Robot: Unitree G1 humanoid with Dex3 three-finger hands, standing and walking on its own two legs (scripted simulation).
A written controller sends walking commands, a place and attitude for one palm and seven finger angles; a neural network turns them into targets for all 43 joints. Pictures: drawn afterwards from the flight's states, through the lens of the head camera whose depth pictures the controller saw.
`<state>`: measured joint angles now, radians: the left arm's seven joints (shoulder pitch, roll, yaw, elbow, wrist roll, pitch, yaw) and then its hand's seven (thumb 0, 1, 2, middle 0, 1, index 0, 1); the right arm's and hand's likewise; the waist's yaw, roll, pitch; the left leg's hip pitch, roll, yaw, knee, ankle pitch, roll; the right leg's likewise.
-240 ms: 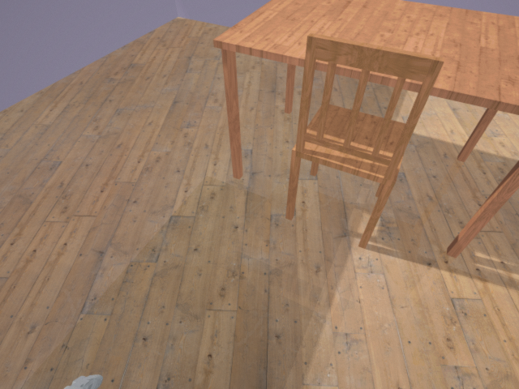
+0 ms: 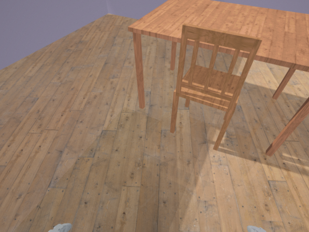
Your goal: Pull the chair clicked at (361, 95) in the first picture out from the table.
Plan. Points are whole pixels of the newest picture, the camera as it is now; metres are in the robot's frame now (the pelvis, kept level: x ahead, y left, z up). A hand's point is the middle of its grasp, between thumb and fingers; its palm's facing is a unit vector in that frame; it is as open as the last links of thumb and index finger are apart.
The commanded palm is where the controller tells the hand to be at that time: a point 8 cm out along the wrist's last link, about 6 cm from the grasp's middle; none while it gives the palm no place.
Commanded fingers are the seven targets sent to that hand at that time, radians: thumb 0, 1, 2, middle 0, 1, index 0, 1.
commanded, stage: stand and wait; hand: left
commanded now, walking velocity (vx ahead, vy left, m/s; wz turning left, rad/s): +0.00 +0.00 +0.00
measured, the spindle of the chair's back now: (210, 68) +0.95 -0.25 -0.10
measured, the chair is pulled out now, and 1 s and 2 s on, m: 0.00 0.00 0.00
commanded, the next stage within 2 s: look at it before walking up in 0.58 s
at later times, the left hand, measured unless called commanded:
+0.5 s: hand out of the picture +0.06 +0.24 -0.15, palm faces -0.02 -0.94 -0.35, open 7.4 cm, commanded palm none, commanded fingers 0.00 0.90 0.90 -0.20 -0.30 -0.20 -0.30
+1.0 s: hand out of the picture +0.06 +0.24 -0.15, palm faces -0.02 -0.94 -0.34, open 7.4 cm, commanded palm none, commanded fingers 0.00 0.90 0.90 -0.20 -0.30 -0.20 -0.30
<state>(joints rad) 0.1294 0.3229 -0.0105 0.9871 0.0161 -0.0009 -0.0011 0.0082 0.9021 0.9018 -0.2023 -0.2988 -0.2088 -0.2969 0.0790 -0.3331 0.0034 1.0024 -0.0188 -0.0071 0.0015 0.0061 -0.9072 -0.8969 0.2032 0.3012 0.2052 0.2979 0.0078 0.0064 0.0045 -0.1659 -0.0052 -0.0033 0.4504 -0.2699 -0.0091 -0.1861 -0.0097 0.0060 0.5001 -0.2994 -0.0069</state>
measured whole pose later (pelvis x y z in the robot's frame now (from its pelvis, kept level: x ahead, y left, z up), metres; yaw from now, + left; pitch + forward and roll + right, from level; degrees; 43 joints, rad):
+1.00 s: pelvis -0.01 +0.00 +0.01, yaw -1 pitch -1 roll +1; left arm 0.15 0.33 0.00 1.08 0.01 -0.01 0.00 0.01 0.90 0.90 -0.20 -0.30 -0.21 -0.30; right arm 0.12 -0.34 0.00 1.11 -0.01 -0.01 0.00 0.01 -0.91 -0.90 0.20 0.30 0.20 0.30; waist 0.00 0.00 0.02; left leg -0.13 0.01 0.00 0.37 -0.22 -0.02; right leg -0.15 0.01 0.01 0.41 -0.24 -0.01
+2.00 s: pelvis +0.13 -0.04 +0.00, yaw -19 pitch +1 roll +1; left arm 0.46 0.13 0.04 1.04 0.03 -0.05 0.01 0.01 0.90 0.90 -0.20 -0.30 -0.21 -0.30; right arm 0.09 -0.19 -0.06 0.93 -0.01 -0.01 0.02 0.01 -0.91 -0.90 0.20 0.30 0.20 0.30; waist 0.06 0.02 0.04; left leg -0.65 0.09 0.04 0.92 -0.19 -0.06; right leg -0.04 0.07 0.12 0.34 -0.32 -0.06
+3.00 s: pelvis +0.42 -0.16 -0.02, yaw -27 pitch -1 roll -2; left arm 0.37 0.17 0.05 1.11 0.02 -0.03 0.01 0.00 0.92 0.90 -0.20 -0.30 -0.20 -0.30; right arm 0.20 -0.18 -0.05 1.01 -0.04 -0.06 0.00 0.01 -0.94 -0.90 0.20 0.30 0.20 0.30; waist 0.00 -0.03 0.03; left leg -0.38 0.05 0.14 0.65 -0.26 0.06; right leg -0.16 -0.02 -0.10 0.73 -0.47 -0.03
